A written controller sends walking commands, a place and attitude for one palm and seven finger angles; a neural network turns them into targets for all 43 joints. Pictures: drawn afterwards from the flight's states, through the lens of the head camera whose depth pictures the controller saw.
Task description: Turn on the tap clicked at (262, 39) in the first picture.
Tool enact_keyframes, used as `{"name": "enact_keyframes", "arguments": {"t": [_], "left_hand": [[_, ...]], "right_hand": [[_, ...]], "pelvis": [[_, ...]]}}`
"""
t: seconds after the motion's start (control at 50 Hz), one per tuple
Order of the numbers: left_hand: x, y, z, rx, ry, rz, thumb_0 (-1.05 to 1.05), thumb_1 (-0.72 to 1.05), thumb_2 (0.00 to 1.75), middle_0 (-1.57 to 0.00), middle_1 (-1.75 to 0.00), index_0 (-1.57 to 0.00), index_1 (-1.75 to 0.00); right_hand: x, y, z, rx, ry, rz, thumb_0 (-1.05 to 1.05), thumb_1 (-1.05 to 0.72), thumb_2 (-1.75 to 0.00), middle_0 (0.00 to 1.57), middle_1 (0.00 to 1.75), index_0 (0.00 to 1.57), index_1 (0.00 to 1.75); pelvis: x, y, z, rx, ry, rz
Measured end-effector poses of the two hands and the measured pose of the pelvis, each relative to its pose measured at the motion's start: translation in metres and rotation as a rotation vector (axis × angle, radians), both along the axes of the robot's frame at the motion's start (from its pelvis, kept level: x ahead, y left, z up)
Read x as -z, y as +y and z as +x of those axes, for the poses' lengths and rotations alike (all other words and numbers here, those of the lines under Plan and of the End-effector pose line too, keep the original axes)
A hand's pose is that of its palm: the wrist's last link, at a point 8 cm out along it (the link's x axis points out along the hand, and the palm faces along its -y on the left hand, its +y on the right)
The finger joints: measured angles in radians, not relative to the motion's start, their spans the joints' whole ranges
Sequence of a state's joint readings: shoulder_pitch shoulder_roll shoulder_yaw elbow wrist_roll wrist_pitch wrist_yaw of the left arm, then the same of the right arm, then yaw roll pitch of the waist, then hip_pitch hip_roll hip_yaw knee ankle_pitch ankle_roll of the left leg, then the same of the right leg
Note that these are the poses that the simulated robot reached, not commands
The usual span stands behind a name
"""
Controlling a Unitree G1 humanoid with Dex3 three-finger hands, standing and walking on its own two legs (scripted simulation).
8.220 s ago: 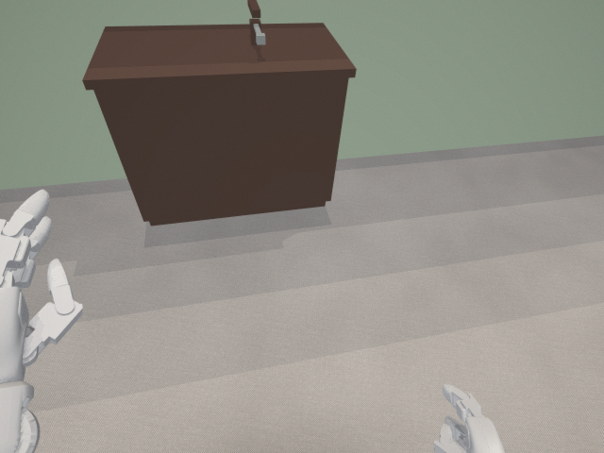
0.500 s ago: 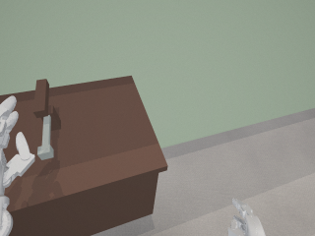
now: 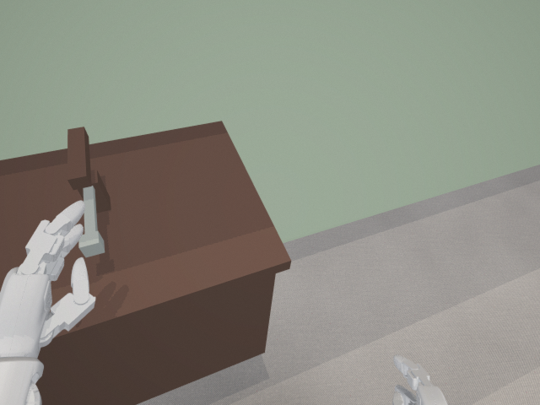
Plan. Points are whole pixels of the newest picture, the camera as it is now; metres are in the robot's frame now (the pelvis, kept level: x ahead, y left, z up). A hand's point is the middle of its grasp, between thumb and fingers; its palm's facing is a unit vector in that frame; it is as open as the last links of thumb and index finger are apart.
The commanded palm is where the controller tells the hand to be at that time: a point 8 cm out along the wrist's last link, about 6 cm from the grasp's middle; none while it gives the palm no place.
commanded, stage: come to a stop and stand still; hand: left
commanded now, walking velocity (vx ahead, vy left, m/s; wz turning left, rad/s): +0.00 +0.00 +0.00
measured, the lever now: (91, 244) +0.33 +0.31 +0.03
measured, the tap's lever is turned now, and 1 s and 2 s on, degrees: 0 0 0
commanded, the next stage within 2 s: look again from close up in 1.82 s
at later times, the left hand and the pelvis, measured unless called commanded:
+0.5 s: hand (45, 250) +0.24 +0.28 +0.15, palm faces +0.44 -0.83 -0.35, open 7.4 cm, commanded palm +0.18 +0.30 +0.18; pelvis +0.03 +0.02 +0.00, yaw +2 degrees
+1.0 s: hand (79, 235) +0.26 +0.25 +0.16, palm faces +0.40 -0.84 -0.36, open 7.4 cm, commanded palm +0.20 +0.28 +0.18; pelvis +0.05 -0.01 +0.00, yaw +2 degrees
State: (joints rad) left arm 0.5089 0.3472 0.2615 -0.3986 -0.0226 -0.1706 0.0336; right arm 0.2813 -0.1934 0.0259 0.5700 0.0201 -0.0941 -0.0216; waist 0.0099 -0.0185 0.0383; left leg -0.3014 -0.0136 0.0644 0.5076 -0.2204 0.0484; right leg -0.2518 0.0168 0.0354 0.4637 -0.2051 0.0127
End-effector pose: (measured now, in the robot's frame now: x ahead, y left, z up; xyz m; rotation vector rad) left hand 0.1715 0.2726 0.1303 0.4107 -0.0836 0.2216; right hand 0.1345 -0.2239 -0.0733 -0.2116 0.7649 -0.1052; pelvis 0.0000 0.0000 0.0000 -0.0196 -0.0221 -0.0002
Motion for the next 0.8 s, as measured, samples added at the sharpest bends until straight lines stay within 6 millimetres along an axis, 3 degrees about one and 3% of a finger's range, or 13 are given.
{"name": "enact_keyframes", "arguments": {"t": [0.06,0.14,0.2,0.24,0.3,0.46,0.52,0.68,0.8], "left_hand": [[-0.004,0.020,0.002,-0.045,-0.073,0.021,0.02,0.88,0.90,-0.22,-0.30,-0.22,-0.30],[-0.040,0.047,0.005,-0.117,-0.266,0.104,0.02,0.88,0.90,-0.22,-0.30,-0.22,-0.30],[-0.069,0.050,0.002,-0.124,-0.394,0.146,0.02,0.89,0.90,-0.22,-0.30,-0.21,-0.30],[-0.077,0.046,0.000,-0.106,-0.420,0.151,0.02,0.89,0.90,-0.21,-0.30,-0.21,-0.30],[-0.071,0.041,0.001,-0.079,-0.375,0.140,0.01,0.89,0.90,-0.21,-0.30,-0.20,-0.30],[-0.028,0.052,0.023,-0.153,-0.188,0.052,0.01,0.89,0.90,-0.21,-0.30,-0.21,-0.30],[-0.031,0.046,0.034,-0.153,-0.215,0.033,0.01,0.89,0.90,-0.21,-0.30,-0.21,-0.30],[-0.061,0.023,0.055,-0.054,-0.306,0.097,0.01,0.89,0.90,-0.21,-0.30,-0.21,-0.30],[-0.052,0.028,0.060,-0.081,-0.208,0.114,0.01,0.89,0.90,-0.21,-0.30,-0.21,-0.30]], "right_hand": [[-0.004,0.004,-0.007,-0.023,0.021,-0.047,0.01,-0.90,-0.90,0.21,0.30,0.20,0.30],[-0.006,0.010,-0.001,-0.073,-0.012,-0.057,0.01,-0.90,-0.90,0.20,0.30,0.20,0.30],[-0.006,0.018,0.011,-0.093,-0.057,-0.034,0.01,-0.90,-0.90,0.20,0.30,0.20,0.30],[-0.007,0.024,0.019,-0.095,-0.084,-0.013,0.01,-0.90,-0.90,0.20,0.30,0.20,0.30],[-0.009,0.034,0.032,-0.092,-0.109,0.015,0.01,-0.90,-0.90,0.21,0.30,0.20,0.30],[-0.010,0.046,0.058,-0.121,-0.088,0.019,0.01,-0.90,-0.90,0.21,0.30,0.20,0.30],[-0.013,0.043,0.068,-0.140,-0.078,0.002,0.01,-0.90,-0.90,0.21,0.30,0.20,0.30],[-0.020,0.025,0.093,-0.105,-0.093,-0.018,0.01,-0.90,-0.90,0.21,0.30,0.20,0.30],[-0.018,0.009,0.099,-0.051,-0.084,-0.014,0.01,-0.90,-0.90,0.21,0.30,0.20,0.30]], "pelvis": [[0.002,0.001,-0.005,-0.014,-0.012,-0.009],[0.005,0.006,-0.010,-0.032,-0.028,-0.018],[0.007,0.012,-0.008,-0.034,-0.030,-0.021],[0.006,0.017,-0.004,-0.027,-0.024,-0.021],[0.003,0.022,0.005,-0.018,-0.009,-0.018],[-0.001,0.019,0.024,-0.024,0.004,-0.005],[-0.002,0.016,0.030,-0.031,0.007,-0.006],[-0.003,0.009,0.049,-0.028,0.024,-0.009],[-0.003,0.005,0.057,-0.025,0.030,-0.007]]}}
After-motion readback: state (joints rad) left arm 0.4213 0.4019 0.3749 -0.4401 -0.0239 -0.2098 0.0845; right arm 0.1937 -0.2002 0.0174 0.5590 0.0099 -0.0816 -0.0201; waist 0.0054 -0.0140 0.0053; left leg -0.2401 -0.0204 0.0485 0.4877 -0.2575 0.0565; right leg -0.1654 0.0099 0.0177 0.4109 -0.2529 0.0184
